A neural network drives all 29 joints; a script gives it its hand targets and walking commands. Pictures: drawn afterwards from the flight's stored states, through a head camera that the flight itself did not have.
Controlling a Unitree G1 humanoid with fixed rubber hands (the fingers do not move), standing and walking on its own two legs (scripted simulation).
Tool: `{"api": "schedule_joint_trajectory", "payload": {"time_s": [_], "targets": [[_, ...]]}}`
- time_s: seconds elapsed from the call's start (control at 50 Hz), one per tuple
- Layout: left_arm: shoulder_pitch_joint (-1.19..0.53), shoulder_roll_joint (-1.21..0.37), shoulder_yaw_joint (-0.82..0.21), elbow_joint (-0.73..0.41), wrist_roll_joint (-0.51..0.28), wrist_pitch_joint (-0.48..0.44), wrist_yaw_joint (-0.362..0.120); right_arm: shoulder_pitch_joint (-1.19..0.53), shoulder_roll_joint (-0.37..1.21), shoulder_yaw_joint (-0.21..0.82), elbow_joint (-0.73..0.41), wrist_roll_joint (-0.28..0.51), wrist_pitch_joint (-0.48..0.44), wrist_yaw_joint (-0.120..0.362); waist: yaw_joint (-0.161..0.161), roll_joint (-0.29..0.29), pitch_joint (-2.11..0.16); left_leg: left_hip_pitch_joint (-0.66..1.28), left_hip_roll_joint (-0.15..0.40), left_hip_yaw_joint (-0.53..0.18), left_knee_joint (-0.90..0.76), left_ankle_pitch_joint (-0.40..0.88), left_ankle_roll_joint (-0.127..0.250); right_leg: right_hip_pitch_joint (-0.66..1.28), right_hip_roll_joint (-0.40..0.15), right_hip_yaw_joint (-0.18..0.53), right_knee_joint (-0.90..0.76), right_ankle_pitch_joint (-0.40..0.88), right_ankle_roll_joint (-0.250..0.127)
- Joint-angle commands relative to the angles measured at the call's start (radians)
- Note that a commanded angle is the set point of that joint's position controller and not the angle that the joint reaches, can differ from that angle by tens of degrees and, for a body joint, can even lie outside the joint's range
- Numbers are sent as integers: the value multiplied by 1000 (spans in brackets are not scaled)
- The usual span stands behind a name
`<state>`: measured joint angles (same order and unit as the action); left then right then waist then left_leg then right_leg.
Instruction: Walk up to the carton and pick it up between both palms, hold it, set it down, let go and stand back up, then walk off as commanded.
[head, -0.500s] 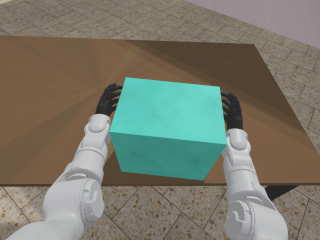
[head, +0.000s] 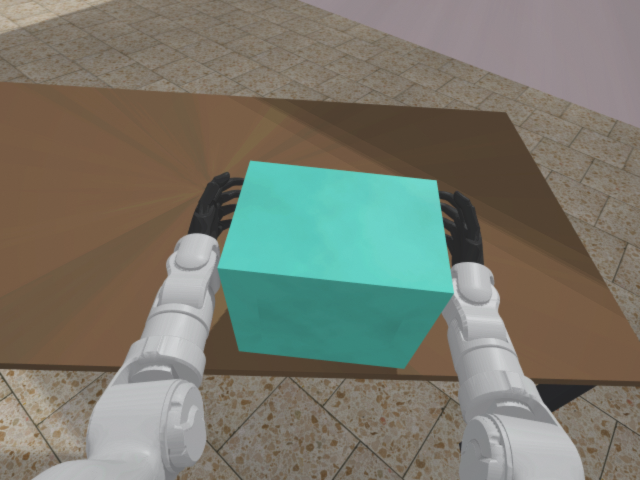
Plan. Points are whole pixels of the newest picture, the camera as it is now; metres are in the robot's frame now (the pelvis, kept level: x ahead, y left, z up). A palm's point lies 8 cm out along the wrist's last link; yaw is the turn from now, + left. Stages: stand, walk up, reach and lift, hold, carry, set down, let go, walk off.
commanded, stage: reach and lift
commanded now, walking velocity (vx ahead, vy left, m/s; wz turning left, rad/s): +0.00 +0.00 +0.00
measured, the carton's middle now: (331, 270) +0.38 -0.02 +0.04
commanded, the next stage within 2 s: none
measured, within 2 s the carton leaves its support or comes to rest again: neither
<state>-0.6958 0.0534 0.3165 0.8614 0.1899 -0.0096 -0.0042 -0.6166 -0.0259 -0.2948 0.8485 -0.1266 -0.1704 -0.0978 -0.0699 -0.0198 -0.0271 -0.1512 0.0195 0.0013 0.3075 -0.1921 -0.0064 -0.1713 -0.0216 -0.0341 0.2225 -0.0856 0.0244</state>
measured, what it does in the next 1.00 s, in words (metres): stands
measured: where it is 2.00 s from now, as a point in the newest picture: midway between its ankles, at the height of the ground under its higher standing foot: outside the picture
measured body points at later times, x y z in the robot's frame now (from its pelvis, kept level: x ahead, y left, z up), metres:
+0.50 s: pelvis +0.00 +0.00 +0.00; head -0.02 +0.02 +0.45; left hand +0.39 +0.17 +0.15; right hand +0.38 -0.18 +0.15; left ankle -0.02 +0.12 -0.75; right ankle +0.02 -0.14 -0.75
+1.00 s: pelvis -0.02 -0.01 +0.00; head -0.06 +0.01 +0.45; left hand +0.36 +0.17 +0.18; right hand +0.37 -0.18 +0.19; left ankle -0.02 +0.12 -0.75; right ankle +0.02 -0.14 -0.75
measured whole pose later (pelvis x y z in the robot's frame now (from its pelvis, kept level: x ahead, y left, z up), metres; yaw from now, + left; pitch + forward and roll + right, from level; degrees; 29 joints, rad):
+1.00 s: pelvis -0.02 -0.01 +0.00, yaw +1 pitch -7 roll -1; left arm -0.61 0.01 0.34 0.19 0.22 0.66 -0.04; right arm -0.69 -0.10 -0.09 0.51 0.16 0.34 -0.14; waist -0.09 -0.02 0.02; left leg -0.02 0.02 -0.02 0.33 -0.19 -0.01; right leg -0.04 -0.02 -0.06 0.27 -0.11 0.01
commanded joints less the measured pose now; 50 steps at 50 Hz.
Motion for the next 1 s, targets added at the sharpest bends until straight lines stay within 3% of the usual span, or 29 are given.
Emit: {"api": "schedule_joint_trajectory", "payload": {"time_s": [0.0, 0.02, 0.04, 0.1, 0.12, 0.14, 0.18, 0.2, 0.24, 0.26, 0.28, 0.32, 0.34, 0.38, 0.46, 0.52, 0.58, 0.64, 0.66, 0.7, 0.72, 0.74, 0.76, 0.8, 0.84, 0.9, 0.92, 0.96, 0.98], "targets": [[-774, -562, -381, -246, -38, -26, -103, -713, 534, 379, -194, 1, -41, 126, -16, 50, -575, 54, -50, 66, 10, 337, -56, 307, 57, -37, 87, 256, 3], [-591, -602, -409, -294, -45, -4, -98, -562, 557, 435, -216, 53, -21, 121, 1, 43, -578, 158, -47, 60, 15, 441, -66, 352, 65, -49, 75, 336, 2], [-617, -560, -335, -238, -8, 36, -108, -634, 529, 425, -205, 64, 13, 122, 29, 12, -483, 95, -49, 62, -5, 348, -49, 356, 58, -35, 60, 259, 5], [-661, -561, -374, -347, -22, 93, -136, -656, 523, 427, -259, 90, 47, 116, -9, 13, -396, 82, -60, 63, -35, 270, -41, 357, 52, -39, 50, 197, 7], [-633, -575, -400, -380, -55, 110, -132, -691, 533, 456, -350, 103, 48, 121, 3, -13, -497, 83, -66, 69, -33, 289, -38, 401, 56, -38, 64, 238, 6], [-625, -572, -419, -455, -55, 122, -134, -638, 526, 472, -344, 132, 61, 116, -13, 26, -524, 135, -68, 64, -16, 352, -50, 382, 59, -44, 58, 278, 0], [-560, -532, -423, -440, -45, 186, -144, -604, 512, 509, -360, 148, 110, 105, -13, 4, -424, 134, -70, 48, -18, 312, -39, 400, 49, -32, 45, 257, 10], [-577, -536, -412, -424, -42, 212, -160, -623, 495, 470, -343, 151, 125, 101, -36, 24, -347, 100, -76, 49, -33, 254, -38, 374, 49, -39, 38, 185, 8], [-554, -550, -423, -504, -52, 238, -165, -616, 503, 502, -409, 183, 142, 98, -11, 23, -391, 117, -73, 51, -34, 299, -36, 412, 55, -44, 51, 247, 8], [-601, -539, -466, -531, -65, 251, -167, -624, 497, 483, -396, 176, 155, 102, -49, 47, -404, 126, -73, 37, -21, 299, -44, 374, 56, -44, 54, 224, 4], [-613, -535, -435, -541, -58, 261, -172, -647, 495, 477, -414, 175, 155, 100, -25, 40, -373, 142, -72, 44, -14, 318, -48, 356, 62, -51, 48, 195, 5], [-564, -532, -441, -520, -50, 302, -171, -681, 465, 480, -454, 187, 176, 103, -27, 24, -395, 174, -72, 33, -6, 309, -41, 340, 62, -58, 50, 193, 6], [-544, -526, -421, -565, -49, 314, -176, -659, 474, 509, -474, 201, 184, 108, 3, 29, -365, 179, -70, 37, -7, 346, -38, 358, 67, -54, 46, 208, 5], [-545, -525, -451, -590, -46, 340, -178, -653, 463, 491, -449, 207, 200, 105, -28, 33, -348, 204, -62, 30, -6, 342, -43, 324, 70, -61, 42, 183, 0], [-521, -532, -502, -712, -73, 379, -176, -642, 441, 531, -546, 245, 206, 97, -29, 62, -426, 275, -62, 21, 38, 484, -67, 307, 82, -70, 59, 258, -1], [-486, -498, -442, -636, -45, 437, -187, -663, 402, 514, -526, 247, 249, 95, -10, 36, -283, 215, -67, 33, 18, 363, -52, 283, 82, -75, 30, 137, -7], [-546, -542, -552, -841, -111, 440, -166, -641, 417, 558, -623, 275, 263, 98, -34, 78, -467, 305, -52, 7, 51, 483, -76, 279, 96, -78, 66, 201, -11], [-441, -490, -497, -725, -70, 505, -171, -644, 371, 547, -589, 286, 305, 93, -35, 53, -337, 239, -63, 11, 40, 425, -54, 285, 80, -68, 54, 210, -1], [-495, -499, -523, -834, -95, 496, -177, -592, 383, 538, -579, 284, 315, 90, -47, 70, -381, 240, -62, 15, 33, 413, -69, 310, 82, -61, 57, 230, -5], [-497, -492, -487, -748, -84, 515, -185, -687, 392, 522, -609, 282, 318, 90, -36, 30, -342, 184, -71, 32, 11, 324, -41, 319, 76, -60, 51, 182, -2], [-487, -522, -508, -826, -86, 526, -171, -678, 407, 558, -626, 311, 327, 91, -19, 51, -400, 238, -70, 25, 20, 411, -52, 337, 83, -66, 65, 234, 1], [-522, -490, -500, -829, -100, 535, -180, -700, 394, 553, -656, 308, 341, 85, -21, 19, -405, 229, -74, 24, 34, 405, -49, 340, 86, -63, 68, 244, 4], [-533, -481, -515, -885, -119, 528, -169, -671, 410, 567, -646, 318, 348, 87, -16, 45, -438, 236, -70, 27, 32, 413, -53, 345, 86, -57, 74, 245, 5], [-514, -474, -494, -820, -97, 563, -175, -680, 415, 572, -625, 329, 378, 84, -21, 29, -368, 190, -82, 29, 31, 358, -39, 340, 72, -54, 64, 223, 4], [-513, -492, -521, -896, -120, 574, -171, -712, 415, 610, -715, 355, 380, 87, -15, 24, -451, 195, -79, 23, 33, 408, -38, 382, 77, -53, 81, 303, 7], [-498, -482, -447, -758, -73, 618, -172, -749, 397, 572, -632, 356, 433, 86, -17, 21, -317, 125, -84, 36, -11, 230, -16, 347, 67, -44, 44, 147, 3], [-529, -494, -430, -731, -61, 620, -177, -737, 405, 541, -536, 346, 446, 89, -12, 25, -250, 95, -77, 36, -36, 143, -13, 300, 67, -45, 37, 47, -4], [-663, -514, -486, -873, -124, 596, -172, -809, 477, 585, -650, 374, 434, 91, -4, 3, -426, 115, -81, 38, -9, 207, -9, 362, 66, -41, 63, 135, 7], [-623, -521, -495, -850, -136, 603, -160, -809, 461, 582, -671, 374, 441, 90, -15, -3, -444, 133, -81, 30, 0, 259, -10, 366, 73, -41, 64, 177, 8]]}}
